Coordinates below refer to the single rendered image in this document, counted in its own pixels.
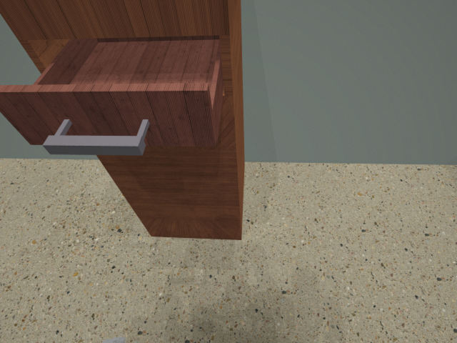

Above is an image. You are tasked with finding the drawer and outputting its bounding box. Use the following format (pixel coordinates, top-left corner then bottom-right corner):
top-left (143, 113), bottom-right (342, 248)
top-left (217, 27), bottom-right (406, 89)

top-left (0, 35), bottom-right (224, 146)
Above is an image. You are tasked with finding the cabinet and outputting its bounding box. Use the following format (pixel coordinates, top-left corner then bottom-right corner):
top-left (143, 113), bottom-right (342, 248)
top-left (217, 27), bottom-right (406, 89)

top-left (0, 0), bottom-right (245, 240)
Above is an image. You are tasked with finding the handle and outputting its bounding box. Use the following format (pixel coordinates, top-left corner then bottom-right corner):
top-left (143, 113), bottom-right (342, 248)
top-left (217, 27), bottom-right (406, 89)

top-left (42, 119), bottom-right (150, 156)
